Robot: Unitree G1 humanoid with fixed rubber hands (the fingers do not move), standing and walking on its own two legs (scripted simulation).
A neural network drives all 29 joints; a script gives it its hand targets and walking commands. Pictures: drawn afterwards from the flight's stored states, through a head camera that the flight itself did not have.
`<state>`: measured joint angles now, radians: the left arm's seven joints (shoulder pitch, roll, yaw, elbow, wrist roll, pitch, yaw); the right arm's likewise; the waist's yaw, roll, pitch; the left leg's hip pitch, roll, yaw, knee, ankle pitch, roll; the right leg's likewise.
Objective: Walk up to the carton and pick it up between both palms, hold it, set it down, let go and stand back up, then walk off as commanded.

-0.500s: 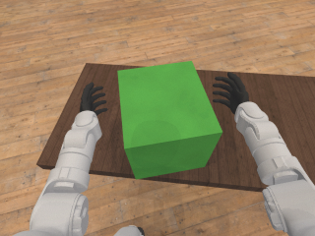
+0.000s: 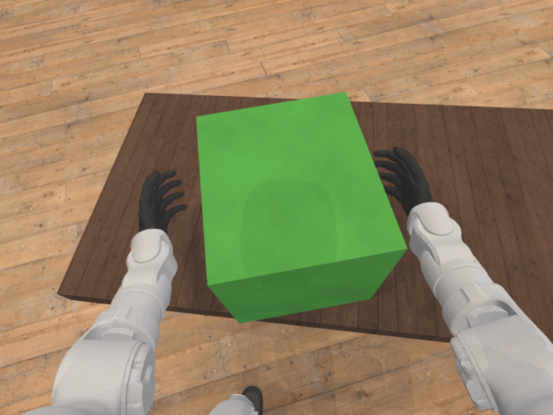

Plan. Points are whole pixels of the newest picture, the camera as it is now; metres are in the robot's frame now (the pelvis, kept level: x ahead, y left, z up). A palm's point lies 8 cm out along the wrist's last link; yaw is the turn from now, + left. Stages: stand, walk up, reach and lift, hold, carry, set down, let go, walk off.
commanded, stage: reach and lift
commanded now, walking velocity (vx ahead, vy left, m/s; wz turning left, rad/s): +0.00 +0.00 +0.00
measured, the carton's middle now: (289, 214) +0.41 +0.04 -0.01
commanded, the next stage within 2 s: none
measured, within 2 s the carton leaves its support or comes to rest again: neither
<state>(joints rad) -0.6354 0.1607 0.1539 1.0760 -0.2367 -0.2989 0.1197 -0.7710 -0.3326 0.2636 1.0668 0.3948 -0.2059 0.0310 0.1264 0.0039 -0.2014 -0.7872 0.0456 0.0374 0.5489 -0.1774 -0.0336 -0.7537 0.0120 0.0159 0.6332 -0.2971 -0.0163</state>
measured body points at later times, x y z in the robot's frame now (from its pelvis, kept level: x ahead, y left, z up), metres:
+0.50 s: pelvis +0.00 +0.00 +0.00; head +0.11 -0.02 +0.44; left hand +0.37 +0.21 -0.01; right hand +0.45 -0.11 +0.01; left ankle +0.03 +0.14 -0.72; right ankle -0.02 -0.10 -0.72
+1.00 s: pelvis -0.01 +0.00 +0.00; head +0.10 -0.02 +0.44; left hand +0.37 +0.20 -0.01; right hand +0.45 -0.11 +0.02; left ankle +0.03 +0.14 -0.72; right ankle -0.02 -0.10 -0.72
